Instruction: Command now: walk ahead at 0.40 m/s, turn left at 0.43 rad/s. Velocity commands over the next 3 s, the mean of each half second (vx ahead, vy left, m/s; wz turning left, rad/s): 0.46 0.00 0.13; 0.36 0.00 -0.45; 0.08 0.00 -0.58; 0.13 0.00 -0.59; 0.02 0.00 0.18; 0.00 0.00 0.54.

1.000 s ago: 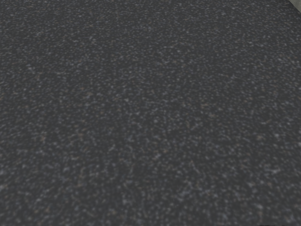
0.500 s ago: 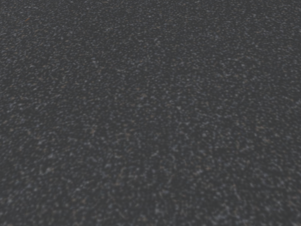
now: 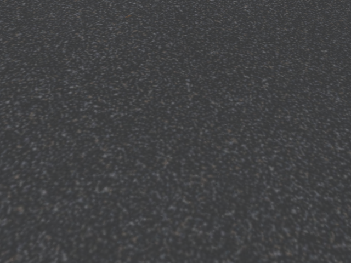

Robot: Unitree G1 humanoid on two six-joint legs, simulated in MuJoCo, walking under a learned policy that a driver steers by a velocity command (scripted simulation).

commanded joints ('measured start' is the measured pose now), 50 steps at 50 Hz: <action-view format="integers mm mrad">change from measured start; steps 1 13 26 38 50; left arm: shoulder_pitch -125 -115 61 162 91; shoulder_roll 61 105 102 87 42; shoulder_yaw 7 16 3 4 -3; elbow -88 -114 -35 -30 -141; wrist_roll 8 -14 -18 -24 -16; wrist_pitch -30 -39 -24 35 118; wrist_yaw -12 -30 7 35 37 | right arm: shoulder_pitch -37 37 -158 -197 -275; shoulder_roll -163 -203 -97 -199 -178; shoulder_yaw -39 -45 -3 -46 -44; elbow -52 59 -44 -74 -25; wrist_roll -2 8 -26 -27 -25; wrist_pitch -20 -26 -61 -109 -40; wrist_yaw -25 -21 -16 3 -23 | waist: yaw -12 32 3 -39 27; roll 134 175 -17 -50 162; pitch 48 -12 50 -75 -55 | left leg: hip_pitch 124 176 -472 18 -28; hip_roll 217 227 148 115 344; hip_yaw -201 -143 -23 -49 7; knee -194 57 507 10 -128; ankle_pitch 376 855 140 343 625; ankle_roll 167 91 -92 -19 167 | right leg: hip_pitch -192 241 352 388 38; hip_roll -9 115 -105 1 -23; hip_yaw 6 -68 272 302 42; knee -136 -544 -914 -454 -64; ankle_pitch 180 212 198 271 -17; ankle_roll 23 -109 -289 -111 62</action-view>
